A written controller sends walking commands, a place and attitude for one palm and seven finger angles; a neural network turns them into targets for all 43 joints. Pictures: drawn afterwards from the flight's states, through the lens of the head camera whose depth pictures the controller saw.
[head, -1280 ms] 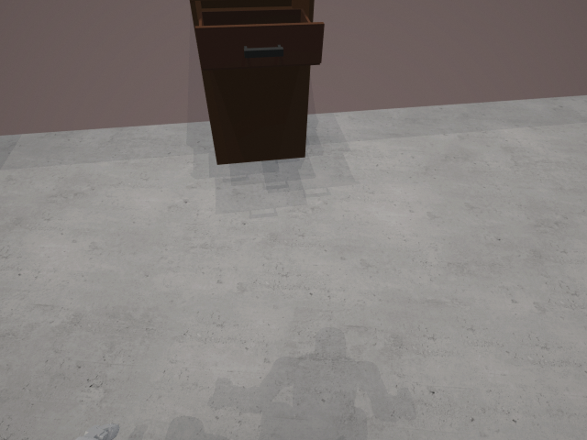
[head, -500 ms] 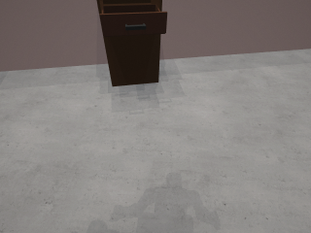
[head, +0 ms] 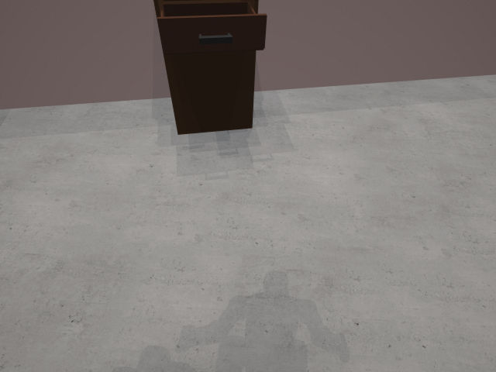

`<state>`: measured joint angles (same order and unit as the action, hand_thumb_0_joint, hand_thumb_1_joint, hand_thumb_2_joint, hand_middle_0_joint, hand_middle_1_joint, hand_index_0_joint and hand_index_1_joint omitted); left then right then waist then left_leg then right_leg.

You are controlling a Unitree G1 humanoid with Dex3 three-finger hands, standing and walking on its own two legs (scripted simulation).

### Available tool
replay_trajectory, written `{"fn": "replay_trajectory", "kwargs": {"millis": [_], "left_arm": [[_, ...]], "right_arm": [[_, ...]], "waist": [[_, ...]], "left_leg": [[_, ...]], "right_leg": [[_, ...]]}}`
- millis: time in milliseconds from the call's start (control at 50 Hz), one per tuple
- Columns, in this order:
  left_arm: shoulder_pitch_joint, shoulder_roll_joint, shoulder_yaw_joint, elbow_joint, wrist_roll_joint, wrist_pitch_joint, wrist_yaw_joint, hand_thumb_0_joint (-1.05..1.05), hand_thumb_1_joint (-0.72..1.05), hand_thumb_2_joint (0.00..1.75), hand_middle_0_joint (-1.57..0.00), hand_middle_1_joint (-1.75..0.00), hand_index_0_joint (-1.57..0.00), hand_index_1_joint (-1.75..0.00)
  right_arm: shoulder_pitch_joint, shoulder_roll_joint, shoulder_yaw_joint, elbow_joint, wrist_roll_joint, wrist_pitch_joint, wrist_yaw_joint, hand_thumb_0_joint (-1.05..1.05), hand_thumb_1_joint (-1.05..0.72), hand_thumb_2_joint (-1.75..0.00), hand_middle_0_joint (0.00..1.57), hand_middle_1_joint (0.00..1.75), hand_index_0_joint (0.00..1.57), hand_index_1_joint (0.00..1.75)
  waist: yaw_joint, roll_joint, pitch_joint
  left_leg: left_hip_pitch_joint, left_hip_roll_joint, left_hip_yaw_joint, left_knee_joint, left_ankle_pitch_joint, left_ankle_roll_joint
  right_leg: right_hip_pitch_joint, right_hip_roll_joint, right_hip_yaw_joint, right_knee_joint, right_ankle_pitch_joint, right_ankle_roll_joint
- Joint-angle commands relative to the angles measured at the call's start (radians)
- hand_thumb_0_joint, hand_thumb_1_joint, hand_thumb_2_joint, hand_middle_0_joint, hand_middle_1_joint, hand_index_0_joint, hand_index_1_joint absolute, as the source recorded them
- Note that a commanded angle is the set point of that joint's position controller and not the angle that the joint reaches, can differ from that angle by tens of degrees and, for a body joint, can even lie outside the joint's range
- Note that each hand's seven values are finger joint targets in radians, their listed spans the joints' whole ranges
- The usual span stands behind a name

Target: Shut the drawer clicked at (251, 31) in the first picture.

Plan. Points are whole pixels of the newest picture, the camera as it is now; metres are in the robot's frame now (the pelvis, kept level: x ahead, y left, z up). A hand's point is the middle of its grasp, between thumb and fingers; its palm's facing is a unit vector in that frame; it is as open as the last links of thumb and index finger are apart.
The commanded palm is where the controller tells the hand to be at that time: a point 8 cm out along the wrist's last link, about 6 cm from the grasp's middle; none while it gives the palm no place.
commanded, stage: look at it before walking up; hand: left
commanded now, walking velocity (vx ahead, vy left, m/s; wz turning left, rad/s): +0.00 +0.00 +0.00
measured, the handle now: (215, 37) +1.35 +0.22 -0.04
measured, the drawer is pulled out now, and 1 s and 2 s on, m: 0.29 0.29 0.29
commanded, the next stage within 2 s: walk to a spot facing it in 0.16 s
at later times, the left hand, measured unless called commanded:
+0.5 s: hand out of the picture +0.05 +0.21 -0.18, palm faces -0.03 -0.97 -0.25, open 7.4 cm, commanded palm none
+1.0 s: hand out of the picture +0.10 +0.16 -0.19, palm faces -0.06 -0.99 -0.15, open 7.4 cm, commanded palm none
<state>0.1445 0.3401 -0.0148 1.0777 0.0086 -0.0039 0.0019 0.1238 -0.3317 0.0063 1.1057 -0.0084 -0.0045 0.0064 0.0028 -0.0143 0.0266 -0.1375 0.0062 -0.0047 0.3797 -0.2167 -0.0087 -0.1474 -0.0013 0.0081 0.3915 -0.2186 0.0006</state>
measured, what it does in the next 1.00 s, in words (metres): walks ahead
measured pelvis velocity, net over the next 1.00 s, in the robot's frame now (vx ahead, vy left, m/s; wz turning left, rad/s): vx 0.23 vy -0.01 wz -0.15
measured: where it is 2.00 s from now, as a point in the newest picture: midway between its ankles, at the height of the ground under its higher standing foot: (275, 272)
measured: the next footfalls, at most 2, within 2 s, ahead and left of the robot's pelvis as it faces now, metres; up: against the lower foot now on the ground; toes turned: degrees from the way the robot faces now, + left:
left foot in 1.02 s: +0.43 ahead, +0.06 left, +0.00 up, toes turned -1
right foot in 1.58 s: +0.57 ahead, -0.21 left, +0.00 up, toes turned -23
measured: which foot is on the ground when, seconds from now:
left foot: down 0.00-0.68, up 0.70-1.00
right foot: down 0.00-1.00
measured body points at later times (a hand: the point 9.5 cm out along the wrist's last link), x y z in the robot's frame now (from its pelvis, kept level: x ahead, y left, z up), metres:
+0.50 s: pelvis +0.04 +0.00 -0.01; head +0.02 +0.00 +0.44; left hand +0.06 +0.26 -0.16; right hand +0.06 -0.26 -0.16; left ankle -0.01 +0.13 -0.75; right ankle +0.00 -0.12 -0.75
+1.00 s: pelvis +0.23 -0.01 -0.03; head +0.27 +0.00 +0.41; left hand +0.11 +0.21 -0.17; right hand +0.34 -0.25 -0.16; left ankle +0.39 +0.07 -0.73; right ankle +0.00 -0.11 -0.74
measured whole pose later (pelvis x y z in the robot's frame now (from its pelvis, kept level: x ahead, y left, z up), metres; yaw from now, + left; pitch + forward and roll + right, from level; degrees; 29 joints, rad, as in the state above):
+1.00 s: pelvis +0.23 -0.01 -0.03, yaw -9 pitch +0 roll +0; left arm 0.55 0.12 0.02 1.19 0.02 -0.06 0.03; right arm 0.06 -0.17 -0.03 0.95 0.00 -0.06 0.03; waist 0.02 -0.03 0.08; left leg -0.57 0.05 0.14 0.72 -0.15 0.02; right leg 0.17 0.00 0.09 0.38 -0.51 -0.02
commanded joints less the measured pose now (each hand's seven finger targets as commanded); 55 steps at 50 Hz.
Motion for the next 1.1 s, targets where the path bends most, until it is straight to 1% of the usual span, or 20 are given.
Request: {"fn": "replay_trajectory", "kwargs": {"millis": [0,240,280,340,400,540,620,640,660,680,720,760,840,900,940,980,1000,1020,1040,1080], "left_arm": [[-0.04,0.207,0.046,-0.062,0.002,-0.023,0.01,0.0,0.9,0.9,-0.2,-0.3,-0.2,-0.3],[-0.038,0.207,0.047,-0.058,0.002,-0.023,0.011,0.0,0.9,0.9,-0.2,-0.3,-0.2,-0.3],[0.035,0.08,0.021,-0.024,0.003,-0.001,0.014,0.0,0.9,0.9,-0.2,-0.3,-0.2,-0.3],[0.071,0.091,0.032,-0.028,0.013,0.015,-0.002,0.0,0.9,0.9,-0.2,-0.3,-0.2,-0.3],[0.106,0.083,0.044,-0.044,0.017,0.015,-0.013,0.0,0.9,0.9,-0.2,-0.3,-0.2,-0.3],[0.184,-0.007,0.056,-0.065,0.013,-0.022,-0.017,0.0,0.9,0.9,-0.2,-0.3,-0.2,-0.3],[0.217,-0.055,0.062,-0.06,0.011,-0.048,-0.015,0.0,0.9,0.9,-0.2,-0.3,-0.2,-0.3],[0.325,-0.04,0.073,-0.023,0.014,-0.053,-0.012,0.0,0.9,0.9,-0.2,-0.3,-0.2,-0.3],[0.501,0.04,0.096,0.037,0.019,-0.065,0.004,0.0,0.9,0.9,-0.2,-0.3,-0.2,-0.3],[0.646,0.08,0.099,0.089,0.01,-0.071,0.017,0.0,0.9,0.9,-0.2,-0.3,-0.2,-0.3],[0.673,0.016,0.087,0.101,0.02,-0.067,0.038,0.0,0.9,0.9,-0.2,-0.3,-0.2,-0.3],[0.586,-0.032,0.068,0.074,0.027,-0.068,0.047,0.0,0.9,0.9,-0.2,-0.3,-0.2,-0.3],[0.379,-0.051,0.057,0.025,0.025,-0.077,0.04,0.0,0.9,0.9,-0.2,-0.3,-0.2,-0.3],[0.355,-0.026,0.067,0.038,0.012,-0.086,0.038,0.0,0.9,0.9,-0.2,-0.3,-0.2,-0.3],[0.325,0.009,0.084,0.037,0.009,-0.09,0.039,0.0,0.9,0.9,-0.2,-0.3,-0.2,-0.3],[0.359,-0.023,0.088,0.035,0.0,-0.09,0.029,0.0,0.9,0.9,-0.2,-0.3,-0.2,-0.3],[0.441,-0.101,0.085,0.025,-0.012,-0.079,0.018,0.0,0.9,0.9,-0.2,-0.3,-0.2,-0.3],[0.442,-0.138,0.078,-0.003,-0.015,-0.079,0.018,0.0,0.9,0.9,-0.2,-0.3,-0.2,-0.3],[0.386,-0.138,0.069,-0.017,-0.005,-0.07,0.018,0.0,0.9,0.9,-0.2,-0.3,-0.2,-0.3],[0.322,-0.141,0.074,-0.023,0.016,-0.052,0.003,0.0,0.9,0.9,-0.2,-0.3,-0.2,-0.3]], "right_arm": [[-0.05,-0.209,-0.04,-0.065,0.002,-0.028,-0.019,0.0,-0.9,-0.9,0.2,0.3,0.2,0.3],[-0.056,-0.213,-0.039,-0.065,0.002,-0.029,-0.021,0.0,-0.9,-0.9,0.2,0.3,0.2,0.3],[0.015,-0.083,-0.01,-0.033,-0.007,-0.01,-0.015,0.0,-0.9,-0.9,0.2,0.3,0.2,0.3],[0.051,-0.09,-0.019,-0.034,-0.017,0.002,-0.008,0.0,-0.9,-0.9,0.2,0.3,0.2,0.3],[0.076,-0.097,-0.03,-0.047,-0.018,0.0,-0.006,0.0,-0.9,-0.9,0.2,0.3,0.2,0.3],[0.202,-0.09,-0.056,-0.046,-0.009,-0.036,-0.018,0.0,-0.9,-0.9,0.2,0.3,0.2,0.3],[0.271,-0.054,-0.062,-0.015,-0.008,-0.049,-0.028,0.0,-0.9,-0.9,0.2,0.3,0.2,0.3],[0.219,-0.035,-0.059,-0.033,-0.005,-0.051,-0.028,0.0,-0.9,-0.9,0.2,0.3,0.2,0.3],[0.135,0.027,-0.047,-0.088,0.003,-0.065,-0.021,0.0,-0.9,-0.9,0.2,0.3,0.2,0.3],[-0.008,0.039,-0.041,-0.145,-0.002,-0.073,-0.015,0.0,-0.9,-0.9,0.2,0.3,0.2,0.3],[-0.111,0.044,-0.048,-0.17,-0.012,-0.079,-0.015,0.0,-0.9,-0.9,0.2,0.3,0.2,0.3],[-0.116,0.068,-0.051,-0.173,-0.011,-0.064,-0.003,0.0,-0.9,-0.9,0.2,0.3,0.2,0.3],[-0.074,0.113,-0.046,-0.188,0.003,-0.034,0.024,0.0,-0.9,-0.9,0.2,0.3,0.2,0.3],[-0.017,0.119,-0.048,-0.17,0.013,-0.045,0.029,0.0,-0.9,-0.9,0.2,0.3,0.2,0.3],[0.168,0.085,-0.063,-0.116,0.007,-0.056,0.012,0.0,-0.9,-0.9,0.2,0.3,0.2,0.3],[0.438,-0.007,-0.091,-0.032,-0.012,-0.056,-0.008,0.0,-0.9,-0.9,0.2,0.3,0.2,0.3],[0.488,-0.095,-0.112,-0.025,-0.028,-0.057,-0.015,0.0,-0.9,-0.9,0.2,0.3,0.2,0.3],[0.427,-0.119,-0.109,-0.046,-0.015,-0.052,-0.017,0.0,-0.9,-0.9,0.2,0.3,0.2,0.3],[0.304,-0.088,-0.105,-0.075,-0.005,-0.051,-0.021,0.0,-0.9,-0.9,0.2,0.3,0.2,0.3],[0.167,0.051,-0.068,-0.105,-0.01,-0.066,-0.024,0.0,-0.9,-0.9,0.2,0.3,0.2,0.3]], "waist": [[-0.003,0.017,-0.06],[-0.001,0.025,-0.059],[-0.002,0.008,-0.062],[0.0,0.004,0.047],[0.007,0.004,0.132],[-0.01,0.143,0.115],[0.0,0.155,0.072],[0.057,0.065,0.035],[0.119,-0.207,-0.014],[0.17,-0.285,0.03],[0.187,-0.152,0.08],[0.122,-0.048,0.129],[-0.006,-0.1,0.198],[-0.042,-0.136,0.147],[-0.123,-0.139,0.042],[-0.214,-0.01,-0.169],[-0.183,0.244,-0.258],[-0.118,0.278,-0.251],[-0.085,0.156,-0.074],[-0.017,0.116,0.08]], "left_leg": [[0.011,0.112,-0.093,-0.053,0.161,0.038],[0.029,0.117,-0.089,-0.063,0.198,0.037],[0.027,0.105,-0.056,-0.043,0.032,0.017],[-0.074,0.091,-0.057,-0.051,-0.313,0.029],[-0.137,0.105,-0.073,-0.036,-0.421,0.048],[-0.022,0.228,-0.175,-0.016,-0.251,0.127],[0.068,0.251,-0.109,0.146,0.218,0.138],[-0.105,0.18,0.013,0.335,0.279,0.088],[-0.421,0.072,0.153,0.649,0.13,0.026],[-0.642,0.01,0.132,0.835,-0.352,0.003],[-0.82,0.068,0.055,0.928,-0.339,0.01],[-0.799,0.097,0.05,0.893,-0.295,0.008],[-0.532,0.094,0.117,0.612,-0.068,-0.005],[-0.213,0.016,0.186,0.424,0.077,0.019],[0.002,-0.026,0.19,0.326,0.134,0.046],[0.298,0.058,0.069,0.271,0.145,0.073],[0.401,0.324,-0.334,0.148,0.1,0.167],[0.299,0.458,-0.601,-0.077,-0.045,0.236],[0.131,0.475,-0.586,-0.168,-0.258,0.255],[-0.144,0.369,-0.373,-0.197,-0.301,0.179]], "right_leg": [[0.003,-0.119,0.103,-0.059,0.162,-0.033],[0.018,-0.121,0.098,-0.062,0.202,-0.031],[0.003,-0.108,0.098,-0.058,0.01,-0.018],[-0.091,-0.085,0.138,-0.074,-0.327,-0.038],[-0.159,-0.062,0.147,-0.042,-0.399,-0.058],[-0.252,0.011,0.051,0.236,-0.177,-0.063],[-0.212,0.012,-0.019,0.228,-0.088,-0.067],[0.02,-0.021,0.051,0.139,0.055,-0.1],[0.303,-0.203,0.357,0.019,0.31,-0.176],[0.407,-0.348,0.557,-0.028,0.693,-0.25],[0.496,-0.321,0.463,0.036,0.849,-0.263],[0.368,-0.291,0.393,-0.015,0.607,-0.22],[-0.004,-0.186,0.186,-0.195,0.391,-0.16],[-0.08,-0.134,0.095,-0.164,0.628,-0.122],[-0.042,-0.136,0.064,0.04,0.823,-0.104],[-0.09,-0.082,0.035,0.472,0.577,-0.076],[-0.254,0.069,-0.007,0.822,-0.128,-0.047],[-0.341,0.089,0.061,1.038,-0.333,-0.061],[-0.402,0.001,0.07,1.09,-0.273,-0.068],[-0.42,-0.073,0.05,1.065,-0.116,-0.05]]}}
